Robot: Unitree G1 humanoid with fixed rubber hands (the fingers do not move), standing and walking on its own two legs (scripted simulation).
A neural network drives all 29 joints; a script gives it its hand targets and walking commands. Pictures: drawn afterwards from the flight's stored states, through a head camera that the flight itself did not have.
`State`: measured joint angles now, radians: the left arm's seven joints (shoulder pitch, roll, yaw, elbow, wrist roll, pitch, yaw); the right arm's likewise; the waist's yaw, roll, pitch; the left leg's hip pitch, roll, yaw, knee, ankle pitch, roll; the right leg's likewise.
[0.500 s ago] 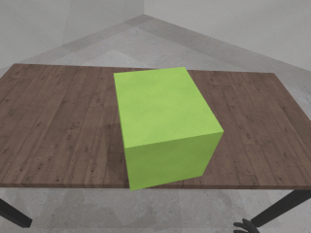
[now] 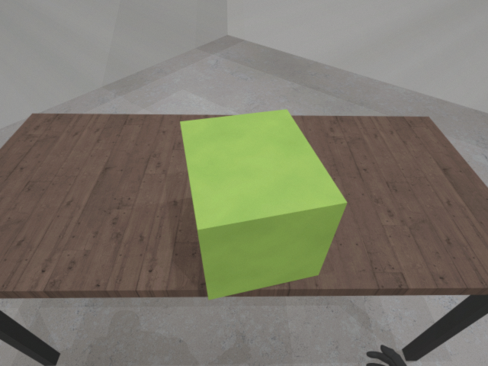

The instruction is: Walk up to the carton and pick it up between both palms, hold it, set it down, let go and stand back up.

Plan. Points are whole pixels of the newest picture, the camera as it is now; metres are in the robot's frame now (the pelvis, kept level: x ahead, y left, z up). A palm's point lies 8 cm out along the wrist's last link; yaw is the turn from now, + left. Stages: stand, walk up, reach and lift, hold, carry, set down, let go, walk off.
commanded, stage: stand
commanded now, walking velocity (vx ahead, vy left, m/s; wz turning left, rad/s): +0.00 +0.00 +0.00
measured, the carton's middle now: (249, 199) +0.48 +0.04 +0.01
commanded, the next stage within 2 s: none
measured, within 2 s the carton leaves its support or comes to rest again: neither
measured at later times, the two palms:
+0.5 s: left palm out of the picture +0.06 +0.29 -0.10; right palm out of the picture +0.12 -0.23 -0.10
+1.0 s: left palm out of the picture +0.04 +0.30 -0.10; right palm out of the picture +0.10 -0.23 -0.11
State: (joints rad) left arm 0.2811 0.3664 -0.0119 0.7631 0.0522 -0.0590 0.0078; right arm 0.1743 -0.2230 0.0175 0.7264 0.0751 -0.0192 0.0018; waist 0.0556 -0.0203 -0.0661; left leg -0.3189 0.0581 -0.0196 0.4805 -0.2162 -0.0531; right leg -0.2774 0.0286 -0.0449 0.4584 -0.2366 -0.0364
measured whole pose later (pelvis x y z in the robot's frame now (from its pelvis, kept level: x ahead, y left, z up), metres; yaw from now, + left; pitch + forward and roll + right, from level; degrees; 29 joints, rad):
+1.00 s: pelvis -0.03 +0.00 +0.00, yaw +0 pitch +0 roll -1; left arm 0.28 0.36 -0.01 0.83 0.05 -0.06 0.00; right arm 0.20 -0.22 0.02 0.83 0.07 -0.02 0.00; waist 0.06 0.01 -0.07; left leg -0.31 0.06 -0.02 0.48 -0.18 -0.05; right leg -0.27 0.03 -0.04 0.46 -0.20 -0.04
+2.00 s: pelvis -0.03 +0.00 +0.00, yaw +0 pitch +0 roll -1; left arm 0.28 0.35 -0.01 0.86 0.05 -0.06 0.00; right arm 0.21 -0.23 0.02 0.88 0.07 -0.02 0.00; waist 0.06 0.03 -0.07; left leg -0.31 0.06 -0.02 0.48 -0.18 -0.05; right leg -0.27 0.03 -0.04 0.46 -0.20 -0.04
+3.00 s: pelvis -0.03 +0.00 +0.00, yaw +0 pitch +0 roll -1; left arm 0.28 0.34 -0.01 0.87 0.05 -0.05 0.00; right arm 0.21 -0.23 0.02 0.89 0.07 -0.02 0.00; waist 0.06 0.03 -0.07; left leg -0.31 0.06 -0.02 0.48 -0.18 -0.05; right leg -0.27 0.03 -0.04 0.46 -0.20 -0.03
